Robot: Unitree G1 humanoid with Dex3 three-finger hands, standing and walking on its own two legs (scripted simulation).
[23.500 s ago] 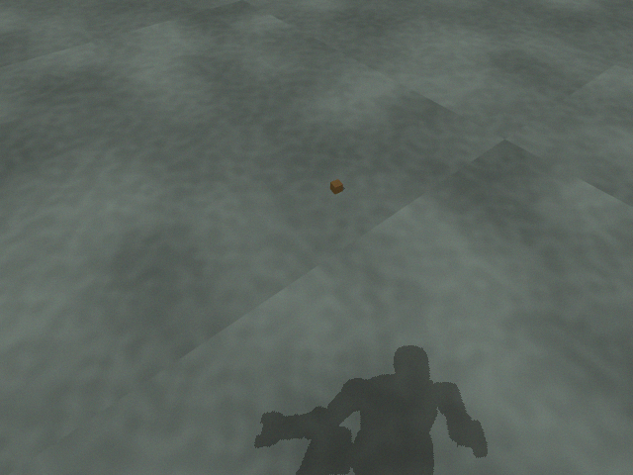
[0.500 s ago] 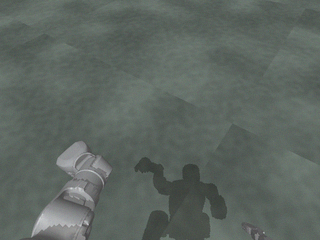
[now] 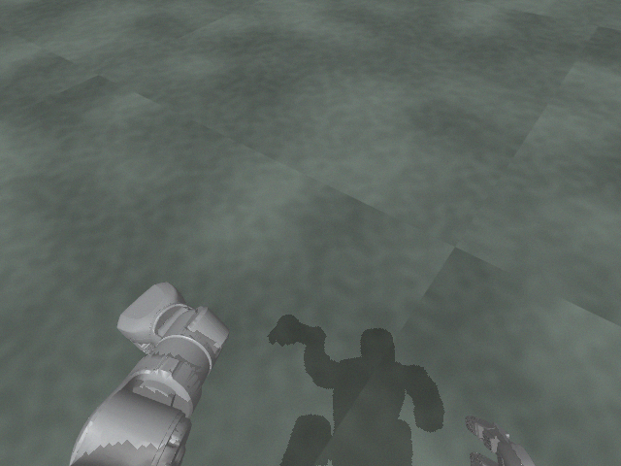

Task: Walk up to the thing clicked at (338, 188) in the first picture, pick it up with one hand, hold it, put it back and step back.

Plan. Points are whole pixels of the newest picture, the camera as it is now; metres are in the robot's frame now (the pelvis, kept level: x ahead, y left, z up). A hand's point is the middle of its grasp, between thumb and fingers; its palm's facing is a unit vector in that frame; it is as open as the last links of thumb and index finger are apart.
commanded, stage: hold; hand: left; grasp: from above
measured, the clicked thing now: (180, 336) +0.32 +0.24 -0.09
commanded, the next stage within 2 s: crouch in 0.44 s
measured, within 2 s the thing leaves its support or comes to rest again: neither
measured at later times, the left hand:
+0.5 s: hand (176, 343) +0.29 +0.22 -0.05, palm faces -0.23 -0.39 -0.89, open 7.2 cm
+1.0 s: hand (185, 363) +0.29 +0.23 -0.13, palm faces -0.34 -0.33 -0.88, open 7.2 cm
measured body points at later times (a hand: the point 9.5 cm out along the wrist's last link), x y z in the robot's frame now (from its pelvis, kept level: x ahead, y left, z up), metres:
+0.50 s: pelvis -0.01 +0.00 +0.00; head +0.00 -0.01 +0.45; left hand +0.30 +0.24 +0.00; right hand +0.13 -0.24 -0.12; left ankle +0.01 +0.14 -0.73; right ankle -0.02 -0.11 -0.73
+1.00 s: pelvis -0.02 +0.01 -0.03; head +0.05 +0.02 +0.42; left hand +0.31 +0.24 -0.08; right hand +0.09 -0.25 -0.15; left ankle +0.01 +0.14 -0.73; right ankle -0.02 -0.11 -0.73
